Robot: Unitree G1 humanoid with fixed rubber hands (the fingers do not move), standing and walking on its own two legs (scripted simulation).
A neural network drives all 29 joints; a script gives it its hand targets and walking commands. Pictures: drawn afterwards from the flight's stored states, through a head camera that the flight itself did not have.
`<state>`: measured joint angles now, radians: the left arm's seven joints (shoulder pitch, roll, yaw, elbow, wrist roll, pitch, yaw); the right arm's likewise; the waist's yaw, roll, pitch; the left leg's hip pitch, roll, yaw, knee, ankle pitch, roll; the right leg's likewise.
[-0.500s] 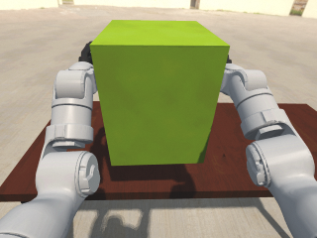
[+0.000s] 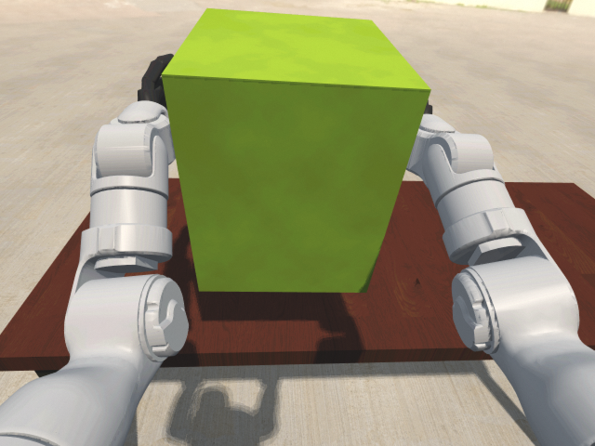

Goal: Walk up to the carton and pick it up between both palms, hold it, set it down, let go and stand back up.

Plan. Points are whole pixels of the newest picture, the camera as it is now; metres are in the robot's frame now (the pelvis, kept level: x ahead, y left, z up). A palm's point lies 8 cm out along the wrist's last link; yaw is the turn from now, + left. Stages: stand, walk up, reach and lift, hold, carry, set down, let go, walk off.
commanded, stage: set down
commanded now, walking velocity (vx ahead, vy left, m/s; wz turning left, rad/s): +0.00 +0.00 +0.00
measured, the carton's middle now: (287, 151) +0.41 +0.00 +0.26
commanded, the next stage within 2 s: none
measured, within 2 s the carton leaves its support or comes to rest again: neither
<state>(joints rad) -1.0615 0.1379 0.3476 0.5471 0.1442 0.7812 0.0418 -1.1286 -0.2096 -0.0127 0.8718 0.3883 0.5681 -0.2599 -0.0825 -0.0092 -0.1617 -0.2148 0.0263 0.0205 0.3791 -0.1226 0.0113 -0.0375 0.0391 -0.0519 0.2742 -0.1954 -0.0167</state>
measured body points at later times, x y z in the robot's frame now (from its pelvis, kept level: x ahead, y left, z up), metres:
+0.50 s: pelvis +0.00 +0.00 +0.00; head -0.05 +0.05 +0.45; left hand +0.42 +0.17 +0.25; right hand +0.41 -0.15 +0.23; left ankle +0.05 +0.11 -0.75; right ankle -0.03 -0.11 -0.75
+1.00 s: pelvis +0.00 +0.00 +0.00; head -0.04 +0.04 +0.45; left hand +0.43 +0.16 +0.22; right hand +0.41 -0.15 +0.20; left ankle +0.05 +0.11 -0.75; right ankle -0.03 -0.11 -0.75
